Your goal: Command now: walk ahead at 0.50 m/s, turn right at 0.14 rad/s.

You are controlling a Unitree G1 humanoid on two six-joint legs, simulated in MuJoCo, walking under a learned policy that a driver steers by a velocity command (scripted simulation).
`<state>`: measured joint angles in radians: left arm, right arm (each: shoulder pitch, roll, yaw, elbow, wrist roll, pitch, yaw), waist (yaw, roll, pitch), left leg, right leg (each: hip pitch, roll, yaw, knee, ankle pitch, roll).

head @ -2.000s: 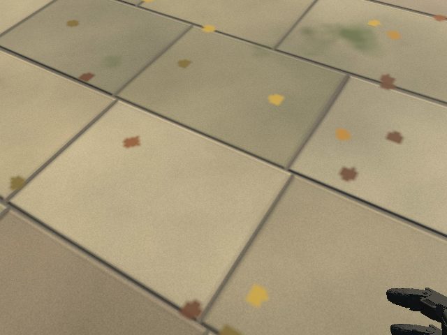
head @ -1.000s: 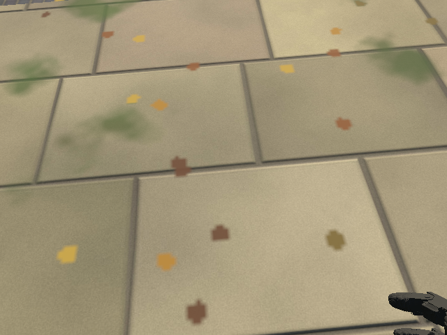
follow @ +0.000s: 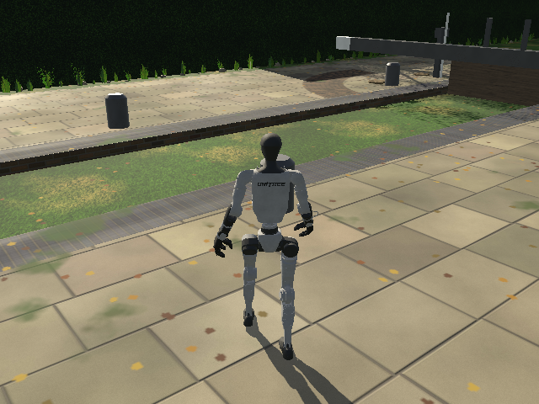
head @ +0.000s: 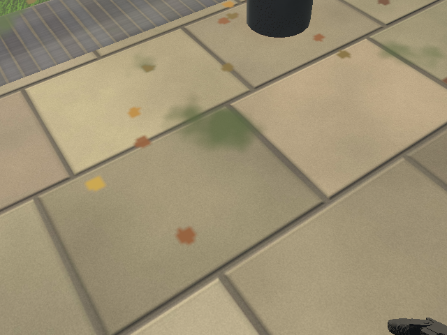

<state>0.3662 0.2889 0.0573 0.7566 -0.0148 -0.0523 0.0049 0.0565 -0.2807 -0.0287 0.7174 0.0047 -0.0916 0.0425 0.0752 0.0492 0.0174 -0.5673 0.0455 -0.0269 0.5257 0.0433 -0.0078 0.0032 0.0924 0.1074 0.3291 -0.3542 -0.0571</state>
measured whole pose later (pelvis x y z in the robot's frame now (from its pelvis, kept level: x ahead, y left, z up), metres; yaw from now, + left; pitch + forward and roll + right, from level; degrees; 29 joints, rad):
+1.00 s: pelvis +0.23 +0.05 +0.00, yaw +28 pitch +1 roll -1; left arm 0.12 0.32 0.08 0.76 0.01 0.02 0.03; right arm 0.20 -0.31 -0.07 0.63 -0.01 0.06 0.01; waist 0.00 -0.03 0.06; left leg -0.32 -0.01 0.00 0.59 -0.31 0.04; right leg -0.42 -0.07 -0.03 0.86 -0.50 0.06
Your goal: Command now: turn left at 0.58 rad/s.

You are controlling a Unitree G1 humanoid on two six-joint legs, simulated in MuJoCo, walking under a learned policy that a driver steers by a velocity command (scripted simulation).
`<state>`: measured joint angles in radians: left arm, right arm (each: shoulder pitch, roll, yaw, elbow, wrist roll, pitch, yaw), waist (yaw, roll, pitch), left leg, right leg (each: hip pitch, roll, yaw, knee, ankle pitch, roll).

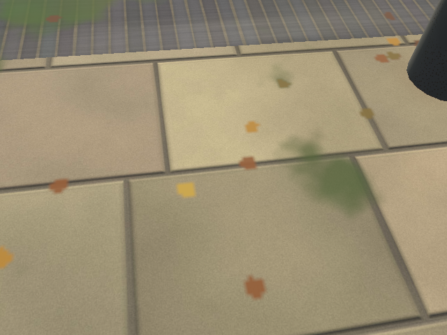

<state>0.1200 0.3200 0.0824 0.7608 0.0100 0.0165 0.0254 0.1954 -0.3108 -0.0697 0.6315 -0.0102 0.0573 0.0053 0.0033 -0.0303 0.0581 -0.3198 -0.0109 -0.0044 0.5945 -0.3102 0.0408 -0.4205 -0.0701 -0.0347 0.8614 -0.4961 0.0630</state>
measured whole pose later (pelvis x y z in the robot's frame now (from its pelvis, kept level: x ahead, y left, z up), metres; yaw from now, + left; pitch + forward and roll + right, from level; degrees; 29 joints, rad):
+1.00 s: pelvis +0.12 +0.12 +0.00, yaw +35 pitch +2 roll -1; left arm 0.28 0.34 0.07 0.77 -0.02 -0.08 -0.01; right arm 0.21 -0.31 -0.06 0.57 0.02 -0.03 0.03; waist 0.03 -0.02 0.04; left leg -0.40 -0.03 0.02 0.62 -0.25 0.06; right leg -0.34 -0.08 0.01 1.12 -0.42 0.01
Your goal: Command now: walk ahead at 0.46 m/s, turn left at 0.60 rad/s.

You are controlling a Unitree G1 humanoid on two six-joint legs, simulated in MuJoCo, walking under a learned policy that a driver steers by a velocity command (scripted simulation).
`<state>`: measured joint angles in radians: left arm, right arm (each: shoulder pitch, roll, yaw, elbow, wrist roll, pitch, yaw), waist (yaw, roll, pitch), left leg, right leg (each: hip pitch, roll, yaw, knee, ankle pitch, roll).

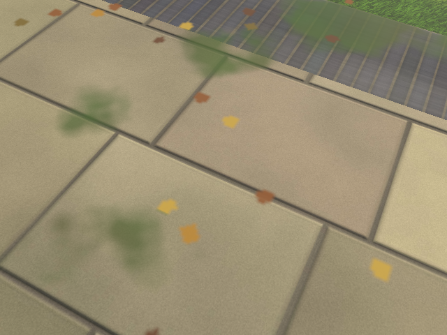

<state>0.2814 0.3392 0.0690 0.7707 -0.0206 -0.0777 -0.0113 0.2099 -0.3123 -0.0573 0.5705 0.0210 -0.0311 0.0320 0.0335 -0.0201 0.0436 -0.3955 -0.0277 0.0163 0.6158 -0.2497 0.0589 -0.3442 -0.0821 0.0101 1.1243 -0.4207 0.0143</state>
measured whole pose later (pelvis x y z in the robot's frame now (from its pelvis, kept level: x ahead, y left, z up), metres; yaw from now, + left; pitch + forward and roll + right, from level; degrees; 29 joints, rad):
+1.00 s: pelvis +0.54 +0.15 -0.01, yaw +36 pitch +1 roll -1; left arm 0.26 0.32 0.06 0.80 -0.02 -0.07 0.00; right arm 0.12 -0.31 -0.07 0.58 0.03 -0.03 0.04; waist 0.03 0.00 0.10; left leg -0.48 -0.05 0.03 0.64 -0.18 0.10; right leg -0.19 -0.05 -0.05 1.08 -0.48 0.01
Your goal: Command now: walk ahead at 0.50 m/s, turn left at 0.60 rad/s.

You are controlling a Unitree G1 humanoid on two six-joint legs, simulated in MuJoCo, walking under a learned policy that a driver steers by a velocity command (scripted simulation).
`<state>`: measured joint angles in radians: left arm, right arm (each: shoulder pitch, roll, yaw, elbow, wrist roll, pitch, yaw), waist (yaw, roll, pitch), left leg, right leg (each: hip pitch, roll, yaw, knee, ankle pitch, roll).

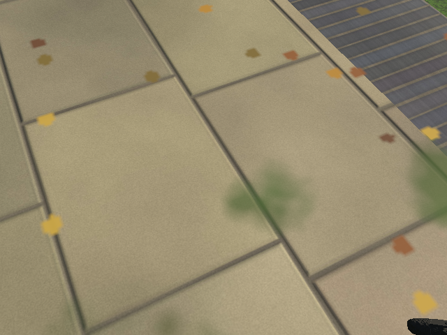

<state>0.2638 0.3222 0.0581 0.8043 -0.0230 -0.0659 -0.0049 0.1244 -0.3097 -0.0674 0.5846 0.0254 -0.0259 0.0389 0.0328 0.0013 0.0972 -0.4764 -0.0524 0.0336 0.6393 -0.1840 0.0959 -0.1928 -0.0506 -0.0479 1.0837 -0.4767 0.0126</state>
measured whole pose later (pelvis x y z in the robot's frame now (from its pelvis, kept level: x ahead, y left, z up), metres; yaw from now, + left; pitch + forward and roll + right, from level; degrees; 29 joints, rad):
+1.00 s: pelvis +0.57 +0.03 +0.00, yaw +19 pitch +2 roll -1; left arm 0.34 0.31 0.05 0.86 0.00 -0.03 0.02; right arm 0.07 -0.27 -0.05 0.62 0.02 -0.05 0.05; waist 0.06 0.01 0.04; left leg -0.51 -0.03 0.04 0.57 -0.08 0.10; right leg 0.03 -0.04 -0.17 0.56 -0.46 0.00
